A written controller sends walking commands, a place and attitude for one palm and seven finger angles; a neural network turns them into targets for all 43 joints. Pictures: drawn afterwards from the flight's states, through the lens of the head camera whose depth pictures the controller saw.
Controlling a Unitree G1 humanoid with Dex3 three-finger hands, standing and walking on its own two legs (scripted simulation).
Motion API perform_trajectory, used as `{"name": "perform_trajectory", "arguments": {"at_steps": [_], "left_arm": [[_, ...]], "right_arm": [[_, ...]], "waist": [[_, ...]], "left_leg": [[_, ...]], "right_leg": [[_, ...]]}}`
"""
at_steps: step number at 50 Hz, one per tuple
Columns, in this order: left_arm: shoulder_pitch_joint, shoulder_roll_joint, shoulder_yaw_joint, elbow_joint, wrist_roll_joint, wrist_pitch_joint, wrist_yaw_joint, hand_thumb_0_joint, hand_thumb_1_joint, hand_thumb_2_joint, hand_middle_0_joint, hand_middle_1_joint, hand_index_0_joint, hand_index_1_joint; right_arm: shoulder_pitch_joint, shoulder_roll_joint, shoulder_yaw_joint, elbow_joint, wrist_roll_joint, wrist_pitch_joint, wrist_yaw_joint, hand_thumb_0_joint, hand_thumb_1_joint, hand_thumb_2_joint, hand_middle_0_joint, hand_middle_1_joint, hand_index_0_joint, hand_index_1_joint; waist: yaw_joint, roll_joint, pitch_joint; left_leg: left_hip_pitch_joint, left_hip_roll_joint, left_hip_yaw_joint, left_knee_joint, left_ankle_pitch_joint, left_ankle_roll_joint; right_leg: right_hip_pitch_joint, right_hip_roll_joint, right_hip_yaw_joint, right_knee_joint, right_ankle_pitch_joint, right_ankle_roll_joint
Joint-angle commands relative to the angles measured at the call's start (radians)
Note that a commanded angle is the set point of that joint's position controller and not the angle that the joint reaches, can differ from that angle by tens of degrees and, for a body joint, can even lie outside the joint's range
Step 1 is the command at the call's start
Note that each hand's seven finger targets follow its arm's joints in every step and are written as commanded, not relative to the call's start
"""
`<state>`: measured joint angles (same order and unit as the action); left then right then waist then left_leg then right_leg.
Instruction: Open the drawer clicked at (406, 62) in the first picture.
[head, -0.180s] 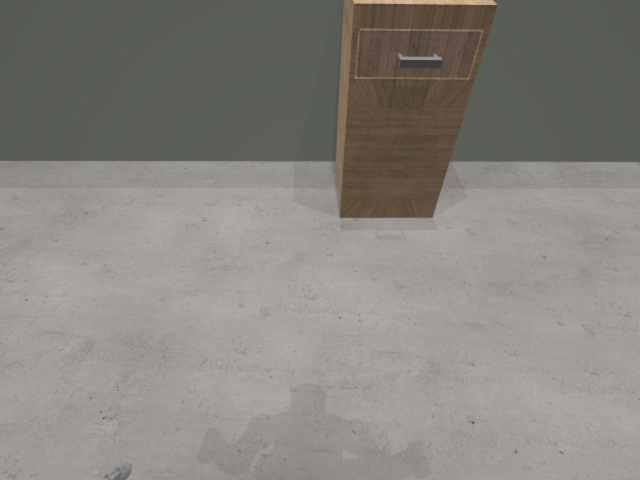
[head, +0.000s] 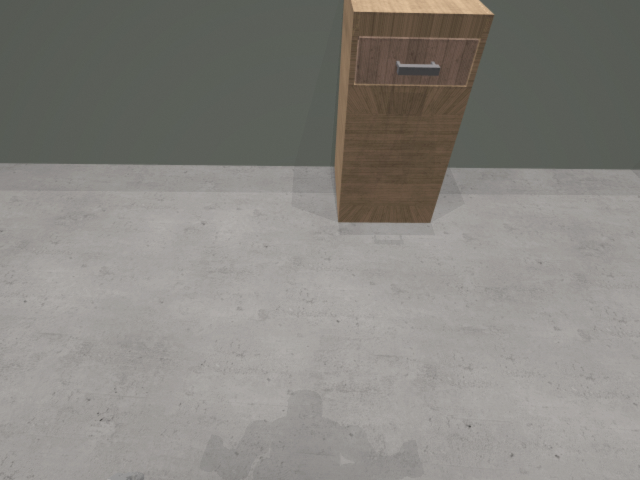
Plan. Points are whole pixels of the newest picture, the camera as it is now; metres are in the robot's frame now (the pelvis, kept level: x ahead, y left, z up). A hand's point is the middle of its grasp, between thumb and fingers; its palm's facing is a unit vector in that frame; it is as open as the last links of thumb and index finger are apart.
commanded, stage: stand and wait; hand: left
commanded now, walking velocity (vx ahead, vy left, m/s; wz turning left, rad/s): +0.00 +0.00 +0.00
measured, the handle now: (416, 66) +1.35 -0.24 -0.03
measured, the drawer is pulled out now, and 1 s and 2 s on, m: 0.00 0.00 0.00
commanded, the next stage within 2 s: look at it before walking up in 0.64 s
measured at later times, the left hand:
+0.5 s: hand out of the picture +0.05 +0.25 -0.15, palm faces -0.03 -0.94 -0.33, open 7.4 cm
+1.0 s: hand out of the picture +0.07 +0.24 -0.15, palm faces -0.03 -0.95 -0.32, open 7.4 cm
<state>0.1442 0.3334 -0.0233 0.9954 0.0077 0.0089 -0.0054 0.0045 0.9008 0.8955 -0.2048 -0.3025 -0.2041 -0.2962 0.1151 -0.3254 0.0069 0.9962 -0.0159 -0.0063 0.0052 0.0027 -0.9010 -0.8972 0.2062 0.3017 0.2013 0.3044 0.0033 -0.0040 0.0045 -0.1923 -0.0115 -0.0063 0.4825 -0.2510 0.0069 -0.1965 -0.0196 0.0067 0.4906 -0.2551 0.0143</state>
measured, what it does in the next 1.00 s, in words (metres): stands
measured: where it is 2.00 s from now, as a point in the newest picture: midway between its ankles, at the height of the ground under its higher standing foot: outside the picture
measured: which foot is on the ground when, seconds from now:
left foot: down 0.00-1.00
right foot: down 0.00-1.00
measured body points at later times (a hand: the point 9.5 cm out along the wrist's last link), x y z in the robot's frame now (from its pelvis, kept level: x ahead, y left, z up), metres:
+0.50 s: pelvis -0.01 +0.00 +0.00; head -0.01 +0.00 +0.45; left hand +0.06 +0.30 -0.13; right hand +0.06 -0.30 -0.13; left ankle +0.01 +0.12 -0.74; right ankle +0.01 -0.13 -0.74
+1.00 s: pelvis -0.01 +0.00 +0.01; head -0.01 +0.00 +0.46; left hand +0.07 +0.29 -0.13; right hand +0.08 -0.30 -0.12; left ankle +0.01 +0.12 -0.74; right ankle +0.01 -0.13 -0.74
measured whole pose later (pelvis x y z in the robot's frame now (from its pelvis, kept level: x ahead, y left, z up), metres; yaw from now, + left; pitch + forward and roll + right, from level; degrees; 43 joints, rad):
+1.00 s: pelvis -0.01 +0.00 +0.01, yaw +0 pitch -2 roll +0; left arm 0.14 0.34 -0.01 1.08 0.01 0.00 -0.01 0.00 0.90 0.90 -0.20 -0.30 -0.20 -0.30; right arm 0.12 -0.34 0.00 1.11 -0.01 -0.01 0.01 0.00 -0.90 -0.90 0.21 0.30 0.20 0.30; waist 0.00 -0.01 0.03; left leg -0.16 0.00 -0.01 0.39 -0.19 0.00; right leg -0.16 -0.01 0.00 0.39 -0.19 0.01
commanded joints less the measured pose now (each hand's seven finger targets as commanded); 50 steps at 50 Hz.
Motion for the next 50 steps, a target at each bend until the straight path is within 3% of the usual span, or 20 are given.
{"name": "perform_trajectory", "arguments": {"at_steps": [1,19,31,36,44,50], "left_arm": [[-0.051,0.215,0.058,-0.062,0.004,-0.033,0.017,0.0,0.9,0.9,-0.2,-0.3,-0.2,-0.3],[-0.035,0.211,0.055,0.011,0.003,-0.032,0.014,0.0,0.9,0.9,-0.2,-0.3,-0.2,-0.3],[-0.039,0.217,0.055,0.026,0.004,-0.032,0.016,0.0,0.9,0.9,-0.2,-0.3,-0.2,-0.3],[-0.036,0.216,0.055,0.024,0.004,-0.036,0.017,0.0,0.9,0.9,-0.2,-0.3,-0.2,-0.3],[-0.044,0.214,0.054,0.026,0.006,-0.033,0.016,0.0,0.9,0.9,-0.2,-0.3,-0.2,-0.3],[-0.041,0.213,0.055,0.027,0.005,-0.034,0.015,0.0,0.9,0.9,-0.2,-0.3,-0.2,-0.3]], "right_arm": [[-0.055,-0.212,-0.051,-0.055,0.002,-0.025,-0.014,0.0,-0.9,-0.9,0.2,0.3,0.2,0.3],[-0.039,-0.221,-0.048,0.024,0.005,-0.028,-0.014,0.0,-0.9,-0.9,0.2,0.3,0.2,0.3],[-0.034,-0.225,-0.047,0.046,0.008,-0.027,-0.012,0.0,-0.9,-0.9,0.2,0.3,0.2,0.3],[-0.036,-0.221,-0.048,0.047,0.009,-0.028,-0.012,0.0,-0.9,-0.9,0.2,0.3,0.2,0.3],[-0.047,-0.222,-0.046,0.05,0.007,-0.027,-0.012,0.0,-0.9,-0.9,0.2,0.3,0.2,0.3],[-0.052,-0.223,-0.046,0.047,0.008,-0.029,-0.013,0.0,-0.9,-0.9,0.2,0.3,0.2,0.3]], "waist": [[-0.007,-0.006,-0.033],[-0.003,0.011,-0.024],[-0.002,-0.004,-0.012],[-0.002,-0.009,-0.038],[-0.002,0.01,-0.002],[-0.001,0.011,-0.029]], "left_leg": [[0.001,0.106,-0.096,-0.102,0.119,0.034],[0.0,0.117,-0.114,-0.154,0.063,0.029],[0.003,0.121,-0.119,-0.168,0.081,0.028],[0.03,0.122,-0.115,-0.158,0.131,0.027],[0.016,0.122,-0.115,-0.18,0.093,0.024],[0.041,0.124,-0.113,-0.174,0.125,0.024]], "right_leg": [[-0.003,-0.092,0.102,-0.109,0.087,-0.052],[0.013,-0.094,0.104,-0.153,0.028,-0.045],[0.018,-0.096,0.101,-0.161,0.048,-0.044],[0.032,-0.099,0.104,-0.161,0.099,-0.045],[0.018,-0.096,0.104,-0.176,0.06,-0.042],[0.032,-0.098,0.102,-0.174,0.095,-0.042]]}}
